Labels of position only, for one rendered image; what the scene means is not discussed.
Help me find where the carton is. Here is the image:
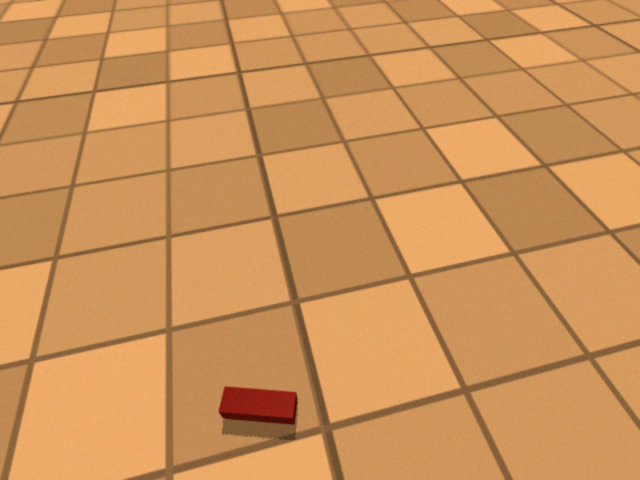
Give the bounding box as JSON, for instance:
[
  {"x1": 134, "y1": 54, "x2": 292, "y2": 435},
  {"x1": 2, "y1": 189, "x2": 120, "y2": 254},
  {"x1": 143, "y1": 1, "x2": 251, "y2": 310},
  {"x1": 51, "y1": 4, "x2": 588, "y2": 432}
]
[{"x1": 219, "y1": 386, "x2": 297, "y2": 425}]

